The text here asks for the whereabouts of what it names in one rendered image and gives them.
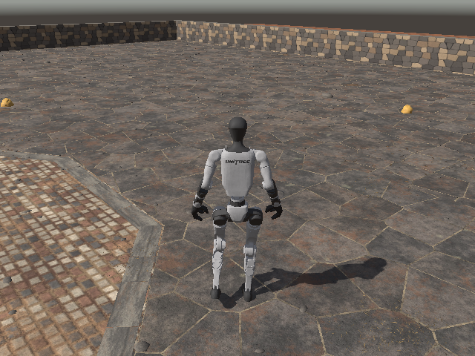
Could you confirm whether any robot left thigh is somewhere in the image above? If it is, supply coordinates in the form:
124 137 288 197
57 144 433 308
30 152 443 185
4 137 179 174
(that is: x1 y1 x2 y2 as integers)
212 206 228 251

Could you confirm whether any robot right forearm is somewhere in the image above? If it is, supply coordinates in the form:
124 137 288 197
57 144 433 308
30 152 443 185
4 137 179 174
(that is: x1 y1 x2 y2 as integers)
266 179 281 207

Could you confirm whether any robot right hand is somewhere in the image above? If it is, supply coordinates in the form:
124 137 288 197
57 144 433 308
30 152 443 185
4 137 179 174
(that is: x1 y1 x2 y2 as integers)
265 205 283 220

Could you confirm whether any robot left forearm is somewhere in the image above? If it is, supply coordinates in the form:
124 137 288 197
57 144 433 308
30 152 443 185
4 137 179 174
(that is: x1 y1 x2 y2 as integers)
193 179 208 208

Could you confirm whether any left robot upper arm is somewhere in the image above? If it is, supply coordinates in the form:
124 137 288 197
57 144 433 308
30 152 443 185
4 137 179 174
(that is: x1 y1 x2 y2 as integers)
201 149 223 190

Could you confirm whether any right robot upper arm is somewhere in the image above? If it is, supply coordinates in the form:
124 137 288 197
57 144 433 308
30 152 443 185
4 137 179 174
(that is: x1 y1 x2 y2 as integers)
253 149 274 191

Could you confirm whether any humanoid robot torso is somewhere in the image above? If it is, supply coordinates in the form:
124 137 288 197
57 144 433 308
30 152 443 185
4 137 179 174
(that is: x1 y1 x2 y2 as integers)
220 146 255 223

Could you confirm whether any robot left hand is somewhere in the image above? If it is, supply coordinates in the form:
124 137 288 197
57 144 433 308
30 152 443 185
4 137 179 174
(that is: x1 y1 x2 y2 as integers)
191 205 209 221

